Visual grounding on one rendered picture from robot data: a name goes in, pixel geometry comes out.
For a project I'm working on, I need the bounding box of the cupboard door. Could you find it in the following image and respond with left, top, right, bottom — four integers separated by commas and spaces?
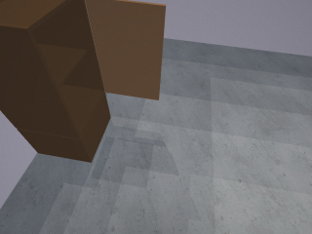
85, 0, 167, 100

